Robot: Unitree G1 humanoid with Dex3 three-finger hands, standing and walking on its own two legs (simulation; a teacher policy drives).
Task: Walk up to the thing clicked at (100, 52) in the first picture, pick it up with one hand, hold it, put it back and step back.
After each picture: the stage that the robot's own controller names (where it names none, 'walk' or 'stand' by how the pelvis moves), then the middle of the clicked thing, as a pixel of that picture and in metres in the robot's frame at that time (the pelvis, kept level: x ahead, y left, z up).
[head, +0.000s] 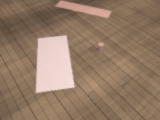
stand; (100, 48) +1.29 -0.19 -0.72
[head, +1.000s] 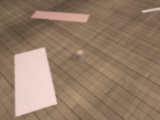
walk; (80, 56) +1.17 +0.11 -0.69
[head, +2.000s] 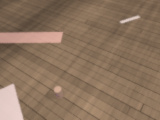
walk; (58, 92) +0.72 +0.28 -0.71
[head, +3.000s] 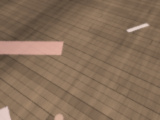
stand; out of the picture +0.44 +0.23 -0.71
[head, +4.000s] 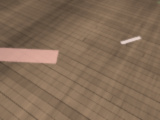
stand; out of the picture +0.43 +0.21 -0.72
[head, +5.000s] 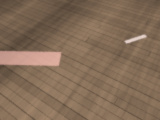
stand; out of the picture +0.37 +0.24 -0.72
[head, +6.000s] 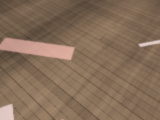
stand; out of the picture +0.44 +0.17 -0.71
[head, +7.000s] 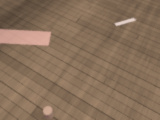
stand; (48, 112) +0.45 +0.22 -0.70
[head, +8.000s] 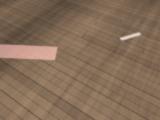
stand; out of the picture +0.42 +0.22 -0.70
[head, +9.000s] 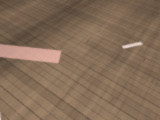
stand; out of the picture +0.47 +0.16 -0.71
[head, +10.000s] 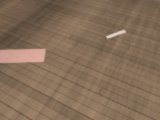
stand; out of the picture +0.46 +0.26 -0.71
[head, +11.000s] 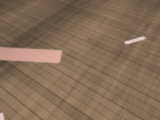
stand; out of the picture +0.44 +0.23 -0.72
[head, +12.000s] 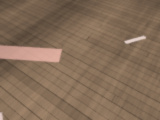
stand; out of the picture +0.43 +0.22 -0.73
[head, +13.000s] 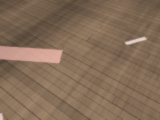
stand; out of the picture +0.42 +0.22 -0.73
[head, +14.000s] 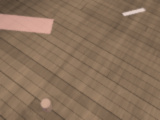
go down; (46, 105) +0.44 +0.22 -0.64
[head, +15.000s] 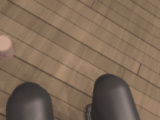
go down; (4, 48) +0.49 +0.26 -0.28
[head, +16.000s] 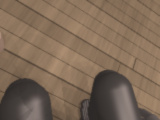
close in; out of the picture +0.50 +0.27 -0.26
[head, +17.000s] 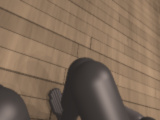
close in; out of the picture +0.48 +0.30 -0.23
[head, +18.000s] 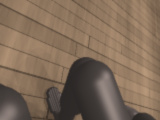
close; out of the picture +0.47 +0.30 -0.24
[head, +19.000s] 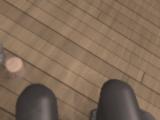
lift; (16, 68) +0.43 +0.25 -0.31
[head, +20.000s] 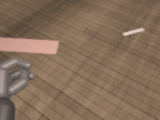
close; out of the picture +0.38 +0.20 -0.65
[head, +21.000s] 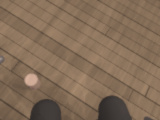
close in; (33, 81) +0.42 +0.22 -0.45
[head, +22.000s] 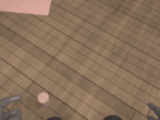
walk; (44, 100) +0.42 +0.21 -0.53
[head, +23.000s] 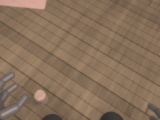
close in; (41, 97) +0.41 +0.22 -0.52
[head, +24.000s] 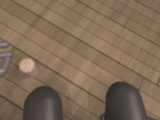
close; (29, 68) +0.45 +0.23 -0.31
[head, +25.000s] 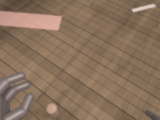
close; (52, 110) +0.40 +0.21 -0.58
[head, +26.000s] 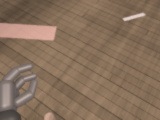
stand; (50, 119) +0.39 +0.21 -0.65
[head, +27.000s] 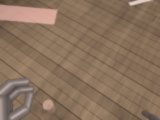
close; (49, 106) +0.40 +0.21 -0.58
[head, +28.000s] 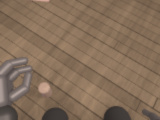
close; (45, 90) +0.43 +0.22 -0.49
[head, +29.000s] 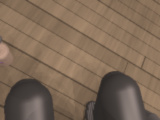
close in; (2, 55) +0.45 +0.25 -0.27
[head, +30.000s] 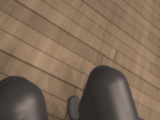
hold; out of the picture +0.42 +0.28 -0.26
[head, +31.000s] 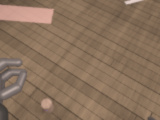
close; (47, 105) +0.41 +0.21 -0.57
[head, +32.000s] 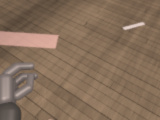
close; out of the picture +0.39 +0.21 -0.67
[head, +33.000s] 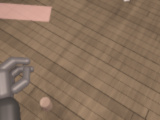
crouch; (46, 104) +0.41 +0.21 -0.59
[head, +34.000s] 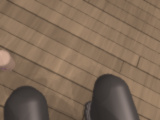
lower; (4, 61) +0.46 +0.24 -0.31
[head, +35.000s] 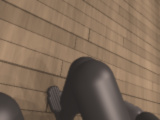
lower; out of the picture +0.42 +0.29 -0.24
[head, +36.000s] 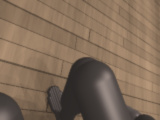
lower; out of the picture +0.42 +0.30 -0.24
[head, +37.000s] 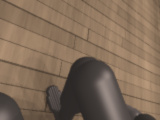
lower; out of the picture +0.42 +0.30 -0.24
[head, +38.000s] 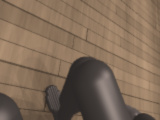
lower; out of the picture +0.42 +0.30 -0.24
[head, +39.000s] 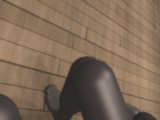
loosen; out of the picture +0.42 +0.30 -0.24
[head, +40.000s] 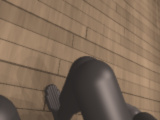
withdraw; out of the picture +0.42 +0.30 -0.24
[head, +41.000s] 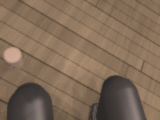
walk; (14, 59) +0.45 +0.25 -0.30
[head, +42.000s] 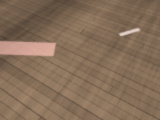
stand; out of the picture +0.39 +0.20 -0.65
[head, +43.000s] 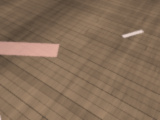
stand; out of the picture +0.39 +0.21 -0.67
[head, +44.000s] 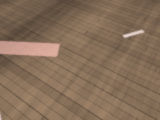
stand; out of the picture +0.39 +0.21 -0.67
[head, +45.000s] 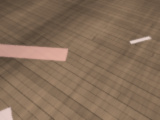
stand; out of the picture +0.41 +0.20 -0.72
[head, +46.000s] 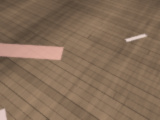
stand; out of the picture +0.38 +0.21 -0.73
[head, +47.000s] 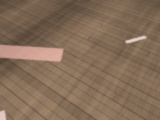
walk; out of the picture +0.38 +0.21 -0.73
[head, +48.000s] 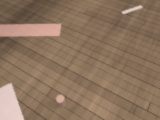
walk; (61, 101) +0.54 +0.22 -0.71
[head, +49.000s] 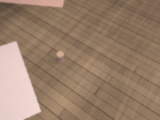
walk; (60, 57) +0.89 +0.19 -0.69
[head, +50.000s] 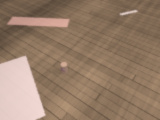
stand; (64, 68) +1.03 +0.22 -0.71
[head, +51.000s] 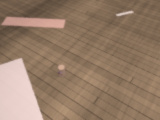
stand; (61, 70) +0.99 +0.20 -0.72
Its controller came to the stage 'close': yes
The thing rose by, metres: 0.03
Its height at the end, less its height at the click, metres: +0.00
